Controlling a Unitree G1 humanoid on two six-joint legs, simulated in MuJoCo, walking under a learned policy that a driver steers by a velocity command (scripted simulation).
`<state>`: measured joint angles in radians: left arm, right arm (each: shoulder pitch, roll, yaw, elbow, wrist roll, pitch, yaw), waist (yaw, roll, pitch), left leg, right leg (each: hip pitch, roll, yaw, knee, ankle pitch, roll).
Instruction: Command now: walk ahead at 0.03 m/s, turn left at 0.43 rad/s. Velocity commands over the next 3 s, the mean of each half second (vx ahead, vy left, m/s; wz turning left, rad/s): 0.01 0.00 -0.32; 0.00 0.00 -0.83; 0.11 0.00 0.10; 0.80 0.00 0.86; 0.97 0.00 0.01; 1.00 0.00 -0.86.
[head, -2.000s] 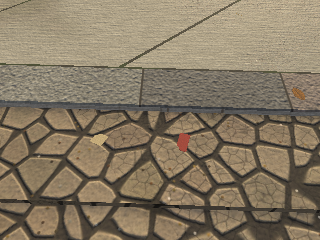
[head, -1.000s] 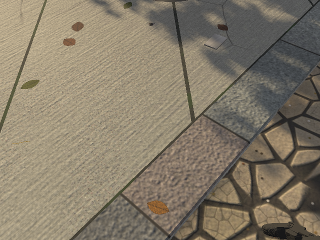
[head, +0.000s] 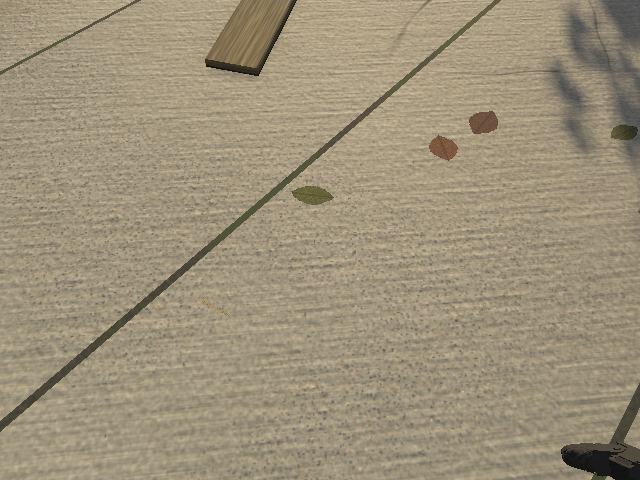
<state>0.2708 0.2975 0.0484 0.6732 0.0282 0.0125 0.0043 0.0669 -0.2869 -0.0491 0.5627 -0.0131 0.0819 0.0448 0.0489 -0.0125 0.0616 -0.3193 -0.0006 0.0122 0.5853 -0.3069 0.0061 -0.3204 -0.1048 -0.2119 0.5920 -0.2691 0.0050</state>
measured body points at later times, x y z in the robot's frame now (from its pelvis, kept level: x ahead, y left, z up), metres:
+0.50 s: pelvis +0.02 -0.01 +0.01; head +0.05 -0.05 +0.45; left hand +0.18 +0.24 -0.08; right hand +0.12 -0.30 -0.11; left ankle +0.01 +0.12 -0.66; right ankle +0.01 -0.08 -0.73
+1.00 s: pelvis +0.06 +0.03 +0.01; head +0.11 +0.02 +0.46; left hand +0.34 +0.17 -0.11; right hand +0.01 -0.29 -0.07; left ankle +0.14 +0.08 -0.73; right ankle -0.04 -0.05 -0.66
